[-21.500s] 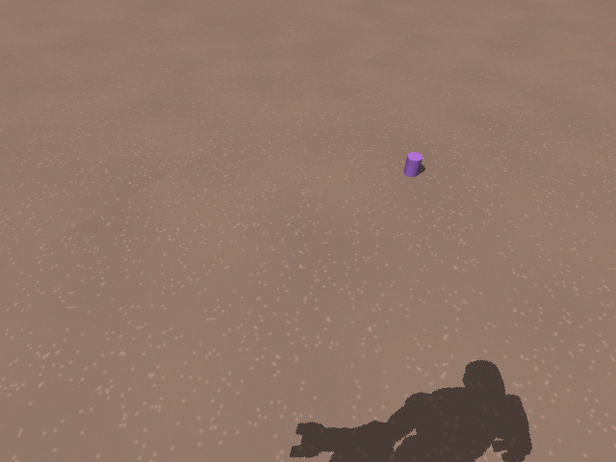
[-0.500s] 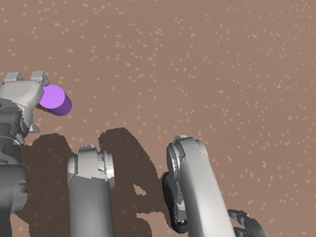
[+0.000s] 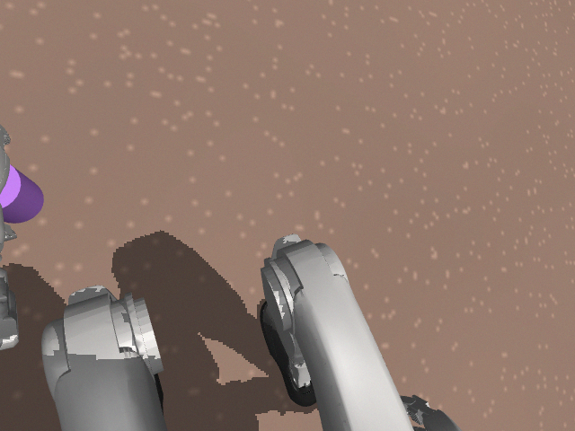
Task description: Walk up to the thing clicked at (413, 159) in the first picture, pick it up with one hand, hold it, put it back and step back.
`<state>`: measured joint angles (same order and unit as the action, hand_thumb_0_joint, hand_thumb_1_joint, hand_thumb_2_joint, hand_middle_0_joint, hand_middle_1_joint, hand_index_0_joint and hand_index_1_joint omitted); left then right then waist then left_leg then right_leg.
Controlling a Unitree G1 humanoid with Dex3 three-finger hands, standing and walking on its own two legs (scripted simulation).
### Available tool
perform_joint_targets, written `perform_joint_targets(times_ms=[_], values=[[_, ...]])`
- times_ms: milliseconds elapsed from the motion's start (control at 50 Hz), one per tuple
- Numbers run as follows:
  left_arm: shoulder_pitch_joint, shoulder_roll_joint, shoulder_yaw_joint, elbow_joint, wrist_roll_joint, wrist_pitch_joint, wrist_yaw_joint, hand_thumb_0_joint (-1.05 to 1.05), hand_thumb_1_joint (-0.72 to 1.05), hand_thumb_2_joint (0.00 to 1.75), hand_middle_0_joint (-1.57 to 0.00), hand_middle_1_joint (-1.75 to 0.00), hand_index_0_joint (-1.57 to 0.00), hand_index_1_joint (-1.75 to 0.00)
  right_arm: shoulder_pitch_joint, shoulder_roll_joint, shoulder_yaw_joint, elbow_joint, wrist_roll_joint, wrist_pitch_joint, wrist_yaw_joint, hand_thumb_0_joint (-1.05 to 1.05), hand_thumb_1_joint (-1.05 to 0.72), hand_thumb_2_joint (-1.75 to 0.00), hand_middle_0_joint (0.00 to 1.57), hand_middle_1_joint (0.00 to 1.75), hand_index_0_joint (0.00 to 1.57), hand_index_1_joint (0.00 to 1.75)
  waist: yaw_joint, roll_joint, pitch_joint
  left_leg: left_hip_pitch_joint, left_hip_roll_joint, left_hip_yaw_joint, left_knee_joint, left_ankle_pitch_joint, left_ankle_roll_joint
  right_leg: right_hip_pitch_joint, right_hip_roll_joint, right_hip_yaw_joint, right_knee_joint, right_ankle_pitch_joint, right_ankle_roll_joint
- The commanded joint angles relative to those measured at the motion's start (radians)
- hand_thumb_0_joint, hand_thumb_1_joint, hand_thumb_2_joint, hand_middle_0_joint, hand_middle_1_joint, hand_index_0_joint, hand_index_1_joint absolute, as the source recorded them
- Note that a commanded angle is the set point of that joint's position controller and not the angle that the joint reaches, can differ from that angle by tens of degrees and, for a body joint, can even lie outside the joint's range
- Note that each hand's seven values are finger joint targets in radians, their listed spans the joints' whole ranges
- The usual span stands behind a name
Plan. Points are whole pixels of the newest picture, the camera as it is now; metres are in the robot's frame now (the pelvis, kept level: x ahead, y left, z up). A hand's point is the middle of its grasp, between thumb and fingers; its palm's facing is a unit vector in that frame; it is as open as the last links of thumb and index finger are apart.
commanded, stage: rest palm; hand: left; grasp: from above
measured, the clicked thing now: (2, 193) +0.47 +0.29 -0.26
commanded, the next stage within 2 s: close in 0.90 s
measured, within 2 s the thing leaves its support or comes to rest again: neither
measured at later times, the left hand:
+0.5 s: hand out of the picture +0.44 +0.29 -0.22, palm faces -0.45 -0.12 -0.88, open 13.7 cm
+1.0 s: hand out of the picture +0.46 +0.29 -0.24, palm faces -0.44 -0.14 -0.89, open 13.7 cm
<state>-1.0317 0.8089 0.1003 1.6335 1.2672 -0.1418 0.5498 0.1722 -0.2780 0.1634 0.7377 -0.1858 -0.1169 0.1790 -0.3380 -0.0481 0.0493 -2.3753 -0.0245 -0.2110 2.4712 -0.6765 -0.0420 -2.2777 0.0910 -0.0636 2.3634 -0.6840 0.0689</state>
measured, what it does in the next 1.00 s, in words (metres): stands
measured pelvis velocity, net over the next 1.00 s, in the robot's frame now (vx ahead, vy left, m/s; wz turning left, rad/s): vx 0.00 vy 0.01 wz -0.06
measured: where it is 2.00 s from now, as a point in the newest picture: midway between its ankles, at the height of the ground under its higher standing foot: (226, 398)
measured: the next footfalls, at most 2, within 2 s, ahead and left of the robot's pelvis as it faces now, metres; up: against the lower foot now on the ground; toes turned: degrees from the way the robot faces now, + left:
none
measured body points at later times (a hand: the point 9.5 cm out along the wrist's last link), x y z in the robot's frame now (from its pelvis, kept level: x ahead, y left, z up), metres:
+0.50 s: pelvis +0.00 +0.00 +0.00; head +0.26 +0.10 +0.35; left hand +0.46 +0.30 -0.17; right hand +0.06 -0.27 -0.07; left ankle +0.07 +0.13 -0.28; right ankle +0.10 -0.13 -0.28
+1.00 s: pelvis +0.00 +0.01 +0.00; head +0.27 +0.11 +0.34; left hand +0.48 +0.30 -0.18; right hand +0.03 -0.25 -0.07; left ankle +0.07 +0.13 -0.28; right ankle +0.10 -0.13 -0.28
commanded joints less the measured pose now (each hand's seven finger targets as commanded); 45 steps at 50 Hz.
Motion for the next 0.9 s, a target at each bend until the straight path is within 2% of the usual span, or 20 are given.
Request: perform_joint_targets(times_ms=[0, 60, 100, 120, 140, 160, 200, 260, 320, 340, 400, 580, 620, 680, 700, 760, 820, 840, 860, 880], values=[[-0.283, 0.235, 0.018, -0.164, -0.045, -0.004, 0.024, 0.00, -0.51, 0.96, -0.07, -1.02, -0.07, -1.01, 0.184, -0.293, -0.082, -0.007, -0.003, -0.023, -0.003, 0.00, -0.90, -0.90, 0.20, 0.30, 0.20, 0.30, -0.008, 0.409, -0.717, 0.573, 0.024, 0.126, -0.238, 0.162, 0.062, 0.348, -0.002, -0.144, -0.216, 0.240, -0.097], [-0.207, 0.245, 0.031, -0.157, -0.053, -0.007, 0.015, 0.00, -0.52, 0.98, -0.07, -1.02, -0.07, -1.01, 0.190, -0.286, -0.073, 0.002, 0.000, -0.018, 0.004, 0.00, -0.90, -0.90, 0.20, 0.30, 0.20, 0.30, 0.013, 0.388, -0.753, 0.554, 0.026, 0.129, -0.223, 0.227, 0.065, 0.431, 0.004, -0.140, -0.221, 0.309, -0.089], [-0.189, 0.234, 0.028, -0.139, -0.057, -0.010, 0.009, 0.00, -0.51, 0.97, -0.07, -1.02, -0.07, -1.01, 0.195, -0.287, -0.069, 0.001, -0.001, -0.017, 0.011, 0.00, -0.90, -0.90, 0.20, 0.30, 0.20, 0.30, 0.007, 0.385, -0.732, 0.539, 0.027, 0.127, -0.217, 0.254, 0.064, 0.434, 0.004, -0.142, -0.215, 0.335, -0.088], [-0.203, 0.231, 0.027, -0.153, -0.056, -0.013, 0.006, 0.00, -0.50, 0.96, -0.06, -1.02, -0.08, -1.01, 0.207, -0.294, -0.070, -0.001, -0.003, -0.017, 0.016, 0.00, -0.90, -0.90, 0.20, 0.30, 0.20, 0.30, -0.009, 0.387, -0.721, 0.550, 0.029, 0.120, -0.218, 0.277, 0.061, 0.423, 0.005, -0.151, -0.204, 0.351, -0.091], [-0.209, 0.254, 0.031, -0.171, -0.051, -0.020, 0.005, 0.00, -0.51, 0.97, -0.07, -1.03, -0.08, -1.02, 0.202, -0.294, -0.071, 0.002, -0.002, -0.015, 0.018, 0.00, -0.90, -0.90, 0.20, 0.30, 0.20, 0.30, -0.001, 0.391, -0.727, 0.547, 0.031, 0.118, -0.214, 0.276, 0.062, 0.427, 0.008, -0.150, -0.205, 0.355, -0.090], [-0.195, 0.234, 0.029, -0.131, -0.047, -0.019, 0.003, 0.00, -0.50, 0.99, -0.08, -1.02, -0.08, -1.01, 0.207, -0.304, -0.068, -0.006, -0.003, -0.013, 0.020, 0.00, -0.90, -0.90, 0.20, 0.30, 0.20, 0.30, -0.012, 0.385, -0.694, 0.548, 0.029, 0.116, -0.213, 0.281, 0.060, 0.415, 0.005, -0.155, -0.205, 0.352, -0.094], [-0.214, 0.254, 0.043, -0.161, -0.044, -0.033, 0.010, 0.00, -0.50, 0.98, -0.08, -1.01, -0.09, -1.00, 0.206, -0.310, -0.068, -0.006, -0.004, -0.010, 0.025, 0.00, -0.89, -0.90, 0.20, 0.30, 0.20, 0.30, -0.011, 0.394, -0.691, 0.554, 0.030, 0.109, -0.221, 0.288, 0.057, 0.415, 0.007, -0.162, -0.202, 0.355, -0.095], [-0.205, 0.224, 0.017, -0.119, -0.036, -0.045, 0.016, 0.00, -0.50, 0.98, -0.08, -1.01, -0.08, -1.01, 0.183, -0.307, -0.062, -0.013, -0.006, -0.012, 0.030, 0.00, -0.89, -0.90, 0.20, 0.30, 0.20, 0.30, -0.014, 0.401, -0.644, 0.541, 0.030, 0.109, -0.225, 0.228, 0.056, 0.385, 0.009, -0.163, -0.211, 0.298, -0.098], [-0.247, 0.271, 0.032, -0.120, -0.015, -0.062, 0.029, 0.00, -0.49, 1.00, -0.09, -1.03, -0.10, -1.02, 0.192, -0.312, -0.063, -0.010, -0.014, -0.017, 0.033, 0.00, -0.90, -0.90, 0.20, 0.30, 0.20, 0.30, -0.030, 0.391, -0.630, 0.522, 0.032, 0.110, -0.212, 0.192, 0.064, 0.390, 0.011, -0.161, -0.218, 0.287, -0.092], [-0.245, 0.227, 0.004, -0.097, -0.012, -0.062, 0.032, 0.00, -0.46, 1.01, -0.10, -1.04, -0.11, -1.03, 0.179, -0.308, -0.061, -0.017, -0.015, -0.019, 0.034, 0.00, -0.89, -0.90, 0.20, 0.30, 0.20, 0.30, -0.035, 0.381, -0.603, 0.509, 0.030, 0.110, -0.217, 0.162, 0.063, 0.368, 0.010, -0.164, -0.223, 0.253, -0.093], [-0.286, 0.256, 0.001, -0.103, -0.006, -0.077, 0.056, 0.00, -0.46, 1.03, -0.10, -1.06, -0.11, -1.05, 0.161, -0.318, -0.058, -0.012, -0.020, -0.032, 0.033, 0.00, -0.90, -0.90, 0.20, 0.30, 0.20, 0.30, -0.045, 0.397, -0.595, 0.522, 0.036, 0.100, -0.221, 0.123, 0.061, 0.345, 0.015, -0.172, -0.224, 0.217, -0.095], [-0.313, 0.258, -0.029, -0.025, 0.014, -0.058, 0.108, 0.00, -0.45, 1.04, -0.10, -1.09, -0.11, -1.08, 0.132, -0.338, -0.041, -0.013, -0.032, -0.067, 0.036, 0.00, -0.90, -0.90, 0.20, 0.30, 0.20, 0.30, -0.065, 0.408, -0.571, 0.532, 0.040, 0.093, -0.215, 0.111, 0.055, 0.323, 0.019, -0.185, -0.211, 0.210, -0.092], [-0.308, 0.272, -0.018, -0.018, 0.007, -0.048, 0.119, 0.00, -0.44, 1.05, -0.11, -1.10, -0.12, -1.09, 0.126, -0.342, -0.037, -0.015, -0.030, -0.070, 0.036, 0.00, -0.90, -0.90, 0.20, 0.30, 0.20, 0.30, -0.054, 0.400, -0.577, 0.522, 0.041, 0.094, -0.217, 0.112, 0.056, 0.334, 0.019, -0.184, -0.217, 0.213, -0.091], [-0.312, 0.286, -0.013, -0.031, 0.004, -0.036, 0.126, 0.00, -0.46, 1.02, -0.09, -1.09, -0.10, -1.08, 0.136, -0.345, -0.029, -0.014, -0.035, -0.081, 0.042, 0.00, -0.90, -0.90, 0.20, 0.30, 0.20, 0.30, -0.061, 0.420, -0.592, 0.537, 0.044, 0.092, -0.211, 0.148, 0.055, 0.355, 0.021, -0.185, -0.212, 0.248, -0.089], [-0.283, 0.281, -0.007, -0.005, -0.005, -0.029, 0.129, 0.00, -0.46, 1.01, -0.09, -1.08, -0.10, -1.07, 0.126, -0.349, -0.027, -0.020, -0.031, -0.081, 0.041, 0.00, -0.90, -0.90, 0.20, 0.30, 0.20, 0.30, -0.047, 0.419, -0.594, 0.539, 0.043, 0.090, -0.220, 0.156, 0.051, 0.357, 0.019, -0.187, -0.209, 0.251, -0.090], [-0.276, 0.284, -0.009, -0.004, -0.010, -0.017, 0.130, 0.00, -0.48, 0.97, -0.07, -1.06, -0.09, -1.04, 0.126, -0.349, -0.021, -0.019, -0.035, -0.081, 0.047, 0.00, -0.90, -0.90, 0.20, 0.30, 0.20, 0.30, -0.055, 0.463, -0.613, 0.580, 0.048, 0.075, -0.228, 0.198, 0.042, 0.357, 0.021, -0.197, -0.189, 0.284, -0.094], [-0.287, 0.272, -0.029, 0.028, -0.018, -0.011, 0.121, 0.00, -0.46, 1.00, -0.09, -1.08, -0.10, -1.06, 0.127, -0.352, -0.015, -0.022, -0.028, -0.086, 0.053, 0.00, -0.90, -0.90, 0.20, 0.30, 0.20, 0.30, -0.067, 0.421, -0.571, 0.522, 0.047, 0.078, -0.207, 0.174, 0.054, 0.354, 0.022, -0.190, -0.200, 0.275, -0.091], [-0.306, 0.313, 0.006, -0.005, -0.025, -0.014, 0.123, 0.00, -0.45, 1.02, -0.09, -1.09, -0.10, -1.08, 0.150, -0.362, -0.016, -0.021, -0.037, -0.088, 0.053, 0.00, -0.90, -0.90, 0.20, 0.30, 0.20, 0.30, -0.081, 0.397, -0.575, 0.510, 0.048, 0.077, -0.203, 0.177, 0.059, 0.380, 0.023, -0.191, -0.211, 0.282, -0.085], [-0.302, 0.298, -0.003, 0.004, -0.029, -0.013, 0.115, 0.00, -0.45, 1.02, -0.10, -1.08, -0.11, -1.07, 0.154, -0.362, -0.014, -0.026, -0.034, -0.091, 0.055, 0.00, -0.90, -0.90, 0.20, 0.30, 0.20, 0.30, -0.078, 0.393, -0.560, 0.501, 0.046, 0.082, -0.196, 0.175, 0.061, 0.380, 0.020, -0.184, -0.215, 0.280, -0.084], [-0.278, 0.310, 0.016, 0.030, -0.040, -0.015, 0.114, 0.00, -0.46, 1.00, -0.10, -1.07, -0.11, -1.06, 0.159, -0.364, -0.012, -0.019, -0.036, -0.091, 0.056, 0.00, -0.90, -0.90, 0.20, 0.30, 0.20, 0.30, -0.071, 0.386, -0.555, 0.489, 0.047, 0.076, -0.210, 0.169, 0.059, 0.383, 0.021, -0.190, -0.215, 0.268, -0.087]])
